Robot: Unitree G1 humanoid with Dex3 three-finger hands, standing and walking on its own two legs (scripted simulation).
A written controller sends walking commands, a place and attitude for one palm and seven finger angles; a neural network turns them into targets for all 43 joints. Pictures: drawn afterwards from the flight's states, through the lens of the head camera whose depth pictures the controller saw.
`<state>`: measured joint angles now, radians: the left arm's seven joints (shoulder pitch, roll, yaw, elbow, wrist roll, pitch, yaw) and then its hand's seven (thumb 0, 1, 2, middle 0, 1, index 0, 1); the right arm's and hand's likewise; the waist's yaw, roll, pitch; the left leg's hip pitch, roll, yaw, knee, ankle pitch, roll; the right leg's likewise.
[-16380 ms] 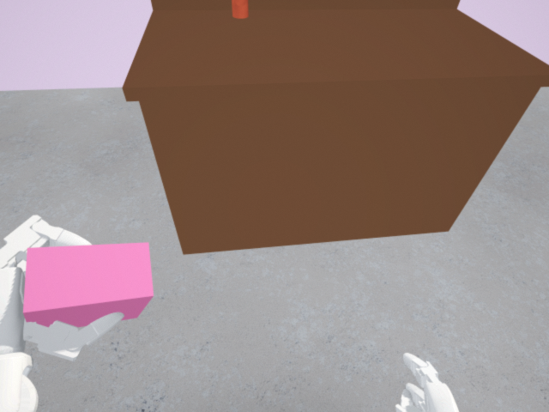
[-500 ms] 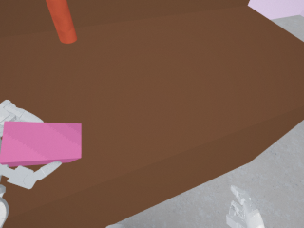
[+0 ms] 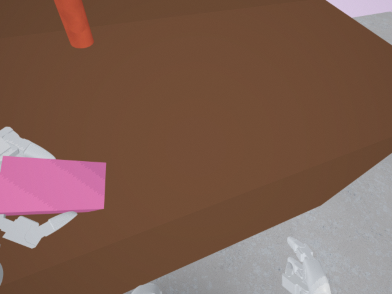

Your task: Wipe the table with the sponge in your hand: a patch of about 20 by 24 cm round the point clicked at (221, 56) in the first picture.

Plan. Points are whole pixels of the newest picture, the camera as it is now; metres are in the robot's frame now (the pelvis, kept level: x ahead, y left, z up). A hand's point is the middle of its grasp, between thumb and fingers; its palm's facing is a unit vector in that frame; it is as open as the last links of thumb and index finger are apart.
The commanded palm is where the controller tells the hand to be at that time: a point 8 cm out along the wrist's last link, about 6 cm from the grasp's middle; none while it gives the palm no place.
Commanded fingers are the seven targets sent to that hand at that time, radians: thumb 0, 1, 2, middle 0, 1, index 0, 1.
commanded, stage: shuffle to correct the standing spot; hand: left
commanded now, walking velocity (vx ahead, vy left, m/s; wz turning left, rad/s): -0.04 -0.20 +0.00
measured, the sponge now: (67, 189) +0.23 +0.21 +0.15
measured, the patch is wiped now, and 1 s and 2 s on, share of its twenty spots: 0.00 0.00 0.00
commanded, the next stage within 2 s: none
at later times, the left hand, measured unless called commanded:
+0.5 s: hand (34, 191) +0.22 +0.24 +0.17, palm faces +0.32 -0.84 -0.43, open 10.3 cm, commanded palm +0.15 +0.28 +0.19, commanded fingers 0.00 0.10 1.30 -1.20 -1.60 -1.20 -1.60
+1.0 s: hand (31, 196) +0.21 +0.24 +0.17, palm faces +0.33 -0.85 -0.41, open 10.3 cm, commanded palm +0.15 +0.28 +0.19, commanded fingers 0.00 0.10 1.30 -1.20 -1.60 -1.20 -1.60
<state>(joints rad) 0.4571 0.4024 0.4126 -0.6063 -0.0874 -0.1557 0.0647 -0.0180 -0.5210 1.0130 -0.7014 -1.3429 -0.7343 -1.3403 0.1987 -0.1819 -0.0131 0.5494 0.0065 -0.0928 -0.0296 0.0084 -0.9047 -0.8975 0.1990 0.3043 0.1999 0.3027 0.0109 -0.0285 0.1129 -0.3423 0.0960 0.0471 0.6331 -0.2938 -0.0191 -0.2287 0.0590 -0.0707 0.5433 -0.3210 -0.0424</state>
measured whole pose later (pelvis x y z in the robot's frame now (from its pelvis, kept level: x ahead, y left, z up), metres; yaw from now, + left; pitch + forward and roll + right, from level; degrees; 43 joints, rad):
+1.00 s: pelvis -0.01 +0.00 +0.00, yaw +1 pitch +0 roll -2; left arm 0.49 0.41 0.40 -0.61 -0.08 -0.14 0.09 -0.02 -0.52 1.01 -0.70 -1.34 -0.74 -1.34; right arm 0.20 -0.19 -0.01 0.55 0.02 -0.07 -0.03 0.01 -0.91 -0.90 0.20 0.30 0.20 0.30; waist 0.00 -0.02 0.11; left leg -0.33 0.10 0.04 0.60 -0.26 -0.02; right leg -0.20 0.06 -0.08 0.49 -0.28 -0.05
